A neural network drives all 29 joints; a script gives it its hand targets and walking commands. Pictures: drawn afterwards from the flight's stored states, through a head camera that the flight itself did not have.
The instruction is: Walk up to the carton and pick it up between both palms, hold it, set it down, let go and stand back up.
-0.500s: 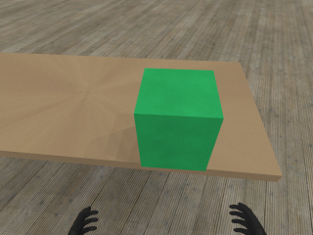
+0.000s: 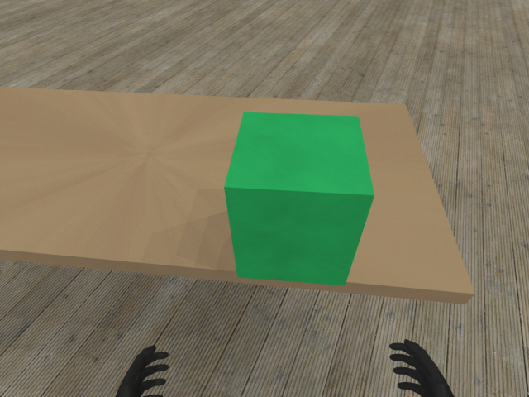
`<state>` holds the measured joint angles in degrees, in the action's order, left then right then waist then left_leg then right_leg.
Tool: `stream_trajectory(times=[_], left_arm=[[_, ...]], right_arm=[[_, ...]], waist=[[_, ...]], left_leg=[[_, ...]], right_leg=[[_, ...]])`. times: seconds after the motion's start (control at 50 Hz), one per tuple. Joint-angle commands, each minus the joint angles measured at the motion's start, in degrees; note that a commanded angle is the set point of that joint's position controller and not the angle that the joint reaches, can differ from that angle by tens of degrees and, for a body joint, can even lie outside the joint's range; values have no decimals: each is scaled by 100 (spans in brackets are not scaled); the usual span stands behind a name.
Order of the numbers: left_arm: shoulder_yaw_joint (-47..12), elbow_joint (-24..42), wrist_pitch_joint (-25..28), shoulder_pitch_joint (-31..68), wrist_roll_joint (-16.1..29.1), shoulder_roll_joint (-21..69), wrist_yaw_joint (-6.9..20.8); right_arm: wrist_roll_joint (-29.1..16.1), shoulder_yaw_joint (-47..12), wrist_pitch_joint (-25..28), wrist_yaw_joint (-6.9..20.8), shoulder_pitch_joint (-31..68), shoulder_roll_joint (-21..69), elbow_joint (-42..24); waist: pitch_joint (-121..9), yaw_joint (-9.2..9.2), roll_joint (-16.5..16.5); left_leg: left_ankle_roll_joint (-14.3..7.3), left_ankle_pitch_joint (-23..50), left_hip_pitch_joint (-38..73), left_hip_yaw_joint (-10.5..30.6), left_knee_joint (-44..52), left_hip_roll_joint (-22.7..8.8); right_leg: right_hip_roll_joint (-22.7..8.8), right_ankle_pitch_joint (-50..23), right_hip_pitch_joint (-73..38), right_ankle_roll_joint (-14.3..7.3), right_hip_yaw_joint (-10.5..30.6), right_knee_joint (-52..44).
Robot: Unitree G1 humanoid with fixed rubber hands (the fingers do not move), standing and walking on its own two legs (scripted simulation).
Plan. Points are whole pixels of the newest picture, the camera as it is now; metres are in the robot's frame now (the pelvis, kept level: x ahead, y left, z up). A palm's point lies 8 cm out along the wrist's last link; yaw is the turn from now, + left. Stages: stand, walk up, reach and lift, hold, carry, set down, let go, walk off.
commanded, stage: stand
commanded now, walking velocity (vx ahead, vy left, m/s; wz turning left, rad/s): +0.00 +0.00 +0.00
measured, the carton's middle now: (295, 200) +0.46 -0.04 +0.03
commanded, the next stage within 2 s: none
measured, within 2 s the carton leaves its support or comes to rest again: neither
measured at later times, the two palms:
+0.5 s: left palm out of the picture +0.09 +0.25 -0.12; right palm out of the picture +0.05 -0.22 -0.13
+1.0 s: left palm out of the picture +0.02 +0.25 -0.14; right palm out of the picture +0.00 -0.20 -0.14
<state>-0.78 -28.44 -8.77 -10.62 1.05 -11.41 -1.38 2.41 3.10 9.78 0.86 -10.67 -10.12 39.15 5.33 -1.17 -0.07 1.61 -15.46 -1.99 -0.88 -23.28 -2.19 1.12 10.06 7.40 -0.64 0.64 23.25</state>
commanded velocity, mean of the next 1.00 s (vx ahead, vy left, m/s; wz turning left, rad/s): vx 0.00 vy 0.00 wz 0.00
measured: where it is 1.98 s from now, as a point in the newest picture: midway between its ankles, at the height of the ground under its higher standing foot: outside the picture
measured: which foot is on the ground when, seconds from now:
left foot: down 0.00-1.00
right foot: down 0.00-1.00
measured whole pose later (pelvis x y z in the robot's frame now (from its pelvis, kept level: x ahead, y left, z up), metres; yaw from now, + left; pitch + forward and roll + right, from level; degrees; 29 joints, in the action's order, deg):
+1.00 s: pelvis +0.01 +0.02 +0.00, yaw -2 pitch -1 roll +0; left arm 2.0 -55.8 0.6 -20.8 -1.3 -8.1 -1.9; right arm 1.1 2.9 0.0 -1.4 -19.7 -8.9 58.9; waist -1.1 0.2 -0.1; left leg -0.6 -17.2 -8.0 -2.9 -25.8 -0.5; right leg -0.3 11.0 14.3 1.6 3.4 25.8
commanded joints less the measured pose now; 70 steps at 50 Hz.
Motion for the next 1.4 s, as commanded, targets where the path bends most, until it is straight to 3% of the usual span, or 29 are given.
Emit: stream_trajectory(times=[0.0, 0.02, 0.06, 0.08, 0.18, 0.24, 0.42, 0.48, 0.54, 0.6, 0.78, 0.9, 0.96, 1.0, 1.02, 1.12, 1.26, 1.32, 1.38], left_arm=[[521, -103, 838, -441, -512, -1001, 105], [515, -149, 914, -334, -476, -951, 149], [433, -131, 1037, -269, -436, -649, 216], [393, -135, 1063, -219, -383, -502, 239], [440, -332, 1102, -291, -348, -613, 229], [415, -491, 1123, -454, -333, -561, 181], [395, -1013, 1080, -980, -298, -463, 94], [417, -1165, 1072, -960, -296, -456, 72], [406, -1323, 1065, -1097, -287, -343, 58], [411, -1492, 1085, -1034, -290, -363, 27], [397, -2138, 1070, -1313, -241, -212, -62], [369, -2465, 1017, -1272, -233, -138, -69], [371, -2623, 1003, -1326, -220, -148, -78], [374, -2727, 983, -1314, -231, -207, -90], [338, -2780, 986, -1350, -225, -91, -93], [297, -3028, 978, -1299, -208, 51, -107], [286, -3276, 975, -1241, -188, 0, -108], [291, -3360, 959, -1262, -189, 15, -124], [247, -3500, 932, -1358, -187, 68, -131]], right_arm=[[-55, 192, -857, -37, -187, -741, -286], [-56, 200, -984, -16, -197, -754, -347], [-93, 209, -1024, -3, -322, -769, -278], [-116, 209, -1012, 14, -251, -803, -244], [-92, 165, -962, 56, -249, -707, -71], [-83, 172, -955, 24, -388, -723, 108], [-88, 182, -932, -90, -773, -846, 584], [-101, 167, -920, -113, -829, -791, 735], [-101, 151, -909, -140, -911, -703, 922], [-97, 159, -911, -171, -1015, -716, 1062], [-112, 152, -887, -221, -1142, -628, 1472], [-130, 83, -925, -258, -1217, -438, 1749], [-128, 33, -921, -256, -1307, -306, 1919], [-143, 23, -914, -271, -1329, -299, 1964], [-141, 33, -916, -275, -1299, -355, 1986], [-146, 4, -891, -293, -1412, -297, 2145], [-171, -25, -883, -309, -1405, -210, 2319], [-158, -64, -902, -317, -1436, -47, 2392], [-171, -88, -923, -320, -1524, 5, 2465]], waist=[[-130, 58, -95], [-92, 132, 77], [-760, 137, 84], [-860, 127, 205], [-1173, 110, 217], [-995, 121, 75], [-436, 59, -236], [-439, 76, -29], [-334, 58, -210], [-380, 124, 10], [-471, 146, 62], [-214, 154, 112], [-189, 157, -158], [-109, 167, 3], [-68, 144, -144], [-98, 164, 77], [-173, 150, 119], [-48, 141, -88], [60, 140, 90]], left_leg=[[-235, 35, -1241, 188, 36, -239], [-238, -270, -1311, 212, -27, -228], [-253, 209, -936, 196, -210, -253], [-253, 157, -952, 193, -199, -217], [-314, 38, -1084, 266, -270, -209], [-354, 132, -1169, 336, -199, -249], [-458, -36, -1503, 521, 205, -348], [-499, -72, -1615, 596, 314, -355], [-485, -166, -1528, 564, 394, -360], [-498, 8, -1359, 520, 370, -351], [-520, 569, -877, 419, 286, -324], [-515, 382, -1056, 404, 389, -308], [-487, 293, -1105, 380, 448, -293], [-468, 294, -1099, 377, 464, -272], [-480, 294, -1108, 366, 487, -274], [-475, 498, -1022, 382, 469, -294], [-456, 469, -909, 326, 435, -247], [-435, 473, -951, 296, 465, -251], [-426, 359, -922, 285, 481, -247]], right_leg=[[-523, -616, 363, 54, 401, -224], [-476, -331, 500, 73, 401, -264], [-476, -1174, 410, -14, 448, -30], [-434, -1189, 443, -28, 434, 27], [-480, -795, 514, -128, 534, 91], [-433, -978, 632, -86, 473, 173], [-376, -557, 801, -37, 495, 192], [-386, -554, 623, -43, 498, 197], [-374, -464, 772, -15, 494, 118], [-405, -580, 768, -15, 528, 58], [-436, -862, 730, -35, 590, -52], [-417, -663, 700, -41, 599, -89], [-439, -674, 571, -8, 569, -93], [-424, -646, 609, -22, 575, -102], [-456, -683, 624, -22, 597, -141], [-464, -778, 488, -30, 577, -115], [-463, -821, 491, -31, 562, -155], [-453, -790, 500, 23, 543, -156], [-438, -580, 610, -6, 556, -182]])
